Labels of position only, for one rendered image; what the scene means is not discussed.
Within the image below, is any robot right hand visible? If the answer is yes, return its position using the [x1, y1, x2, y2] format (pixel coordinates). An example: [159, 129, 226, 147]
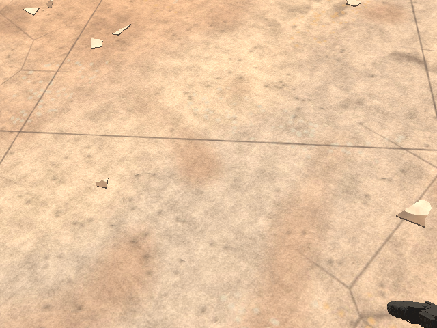
[387, 301, 437, 328]

